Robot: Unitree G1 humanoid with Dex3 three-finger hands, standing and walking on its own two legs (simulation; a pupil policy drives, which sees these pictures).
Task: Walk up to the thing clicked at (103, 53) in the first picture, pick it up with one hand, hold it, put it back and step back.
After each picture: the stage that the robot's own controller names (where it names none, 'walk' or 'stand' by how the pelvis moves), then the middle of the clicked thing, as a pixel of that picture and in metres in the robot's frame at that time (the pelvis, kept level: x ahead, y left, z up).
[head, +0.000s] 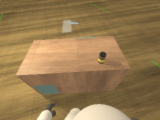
stand; (101, 58) +0.60 -0.07 -0.11
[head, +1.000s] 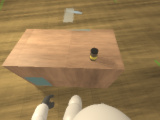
sink last; (93, 54) +0.54 +0.02 -0.08
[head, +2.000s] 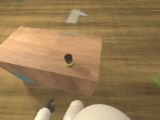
stand; (69, 60) +0.45 +0.23 -0.08
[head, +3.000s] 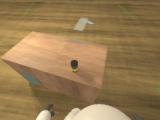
stand; (74, 66) +0.45 +0.19 -0.11
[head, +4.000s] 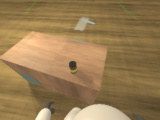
stand; (73, 67) +0.43 +0.20 -0.10
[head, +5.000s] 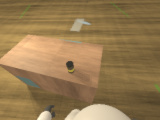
stand; (70, 67) +0.44 +0.22 -0.11
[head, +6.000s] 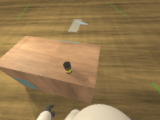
stand; (67, 67) +0.43 +0.25 -0.11
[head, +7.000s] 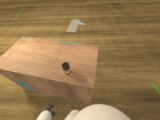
rise first; (66, 68) +0.43 +0.25 -0.11
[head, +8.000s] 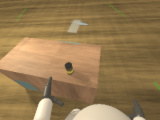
rise first; (69, 68) +0.42 +0.24 -0.11
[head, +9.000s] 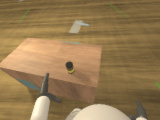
go down; (70, 68) +0.43 +0.25 -0.11
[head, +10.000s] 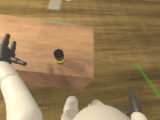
go down; (59, 57) +0.44 +0.23 -0.05
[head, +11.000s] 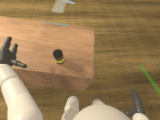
approach; (59, 57) +0.44 +0.24 -0.04
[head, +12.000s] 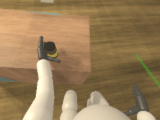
close; (51, 50) +0.46 +0.25 +0.00
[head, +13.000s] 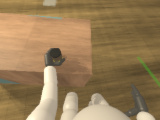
lift; (57, 57) +0.42 +0.21 +0.00
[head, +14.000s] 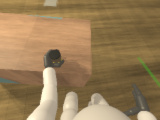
lift; (56, 58) +0.41 +0.22 +0.00
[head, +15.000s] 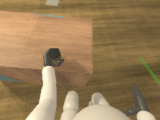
lift; (56, 57) +0.41 +0.22 +0.01
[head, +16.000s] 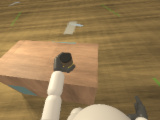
hold; (67, 62) +0.33 +0.17 +0.14
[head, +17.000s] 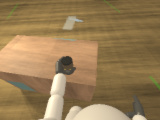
hold; (68, 65) +0.33 +0.18 +0.08
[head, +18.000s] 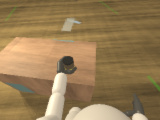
crouch; (69, 65) +0.34 +0.17 +0.08
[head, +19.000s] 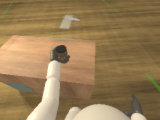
crouch; (62, 54) +0.41 +0.21 +0.10
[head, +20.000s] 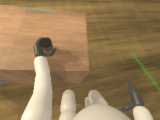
lower; (47, 47) +0.48 +0.24 +0.01
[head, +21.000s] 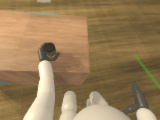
lower; (51, 52) +0.45 +0.23 +0.00
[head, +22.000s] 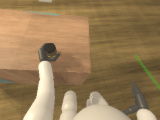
lower; (51, 52) +0.45 +0.24 +0.00
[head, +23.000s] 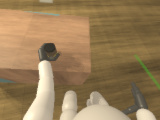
lower; (51, 52) +0.45 +0.24 +0.00
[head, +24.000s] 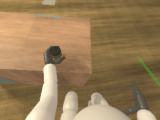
draw back; (57, 55) +0.43 +0.21 +0.00
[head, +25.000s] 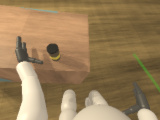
rise; (54, 53) +0.44 +0.22 +0.00
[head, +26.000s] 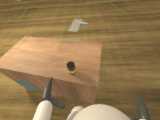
sink last; (71, 68) +0.41 +0.21 -0.06
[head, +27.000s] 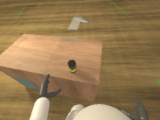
stand; (72, 66) +0.42 +0.20 -0.06
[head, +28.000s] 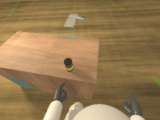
stand; (68, 65) +0.42 +0.22 -0.05
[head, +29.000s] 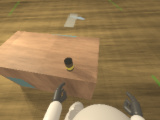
stand; (69, 64) +0.42 +0.21 -0.05
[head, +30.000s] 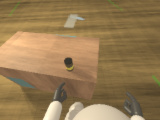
stand; (69, 64) +0.42 +0.22 -0.05
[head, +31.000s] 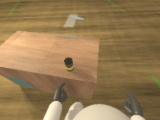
stand; (69, 64) +0.42 +0.21 -0.05
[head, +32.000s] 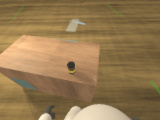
stand; (71, 68) +0.43 +0.20 -0.10
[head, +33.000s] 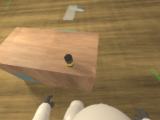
walk; (69, 61) +0.45 +0.22 -0.09
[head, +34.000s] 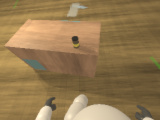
walk; (75, 42) +0.67 +0.22 -0.09
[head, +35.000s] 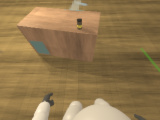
walk; (79, 24) +1.01 +0.21 -0.09
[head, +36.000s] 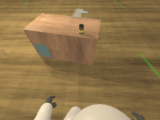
stand; (81, 29) +1.04 +0.20 -0.10
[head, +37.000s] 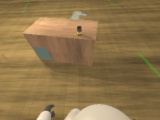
stand; (79, 31) +1.05 +0.22 -0.11
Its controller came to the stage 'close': yes
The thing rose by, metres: 0.22
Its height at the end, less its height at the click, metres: +0.00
